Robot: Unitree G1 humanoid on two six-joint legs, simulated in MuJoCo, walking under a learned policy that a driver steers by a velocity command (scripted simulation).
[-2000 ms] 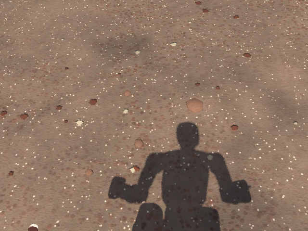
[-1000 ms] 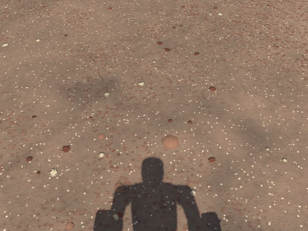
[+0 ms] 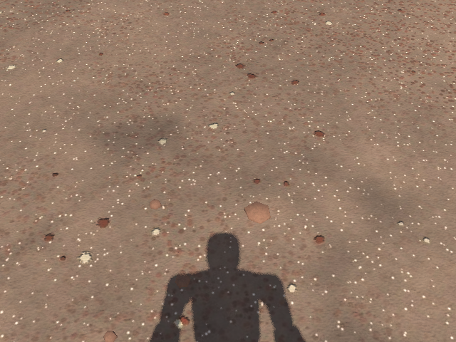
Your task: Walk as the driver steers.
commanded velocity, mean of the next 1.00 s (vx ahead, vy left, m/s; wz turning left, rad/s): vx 0.41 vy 0.00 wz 0.36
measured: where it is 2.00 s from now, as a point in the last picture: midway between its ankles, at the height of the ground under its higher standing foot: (154, 227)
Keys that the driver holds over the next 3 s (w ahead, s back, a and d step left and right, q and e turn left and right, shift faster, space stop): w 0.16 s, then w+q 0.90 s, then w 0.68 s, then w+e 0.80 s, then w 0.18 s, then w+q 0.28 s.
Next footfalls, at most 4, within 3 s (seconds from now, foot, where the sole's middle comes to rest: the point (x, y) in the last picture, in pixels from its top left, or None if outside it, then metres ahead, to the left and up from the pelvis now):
0.26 right None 0.12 -0.16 -0.77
0.78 left None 0.43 0.10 -0.77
1.26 right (221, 266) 0.77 0.05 -0.77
1.78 left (116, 238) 0.87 0.41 -0.77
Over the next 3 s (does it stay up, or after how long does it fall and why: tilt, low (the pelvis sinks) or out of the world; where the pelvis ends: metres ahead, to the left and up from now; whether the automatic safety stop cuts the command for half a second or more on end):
stays up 1.42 0.48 0.00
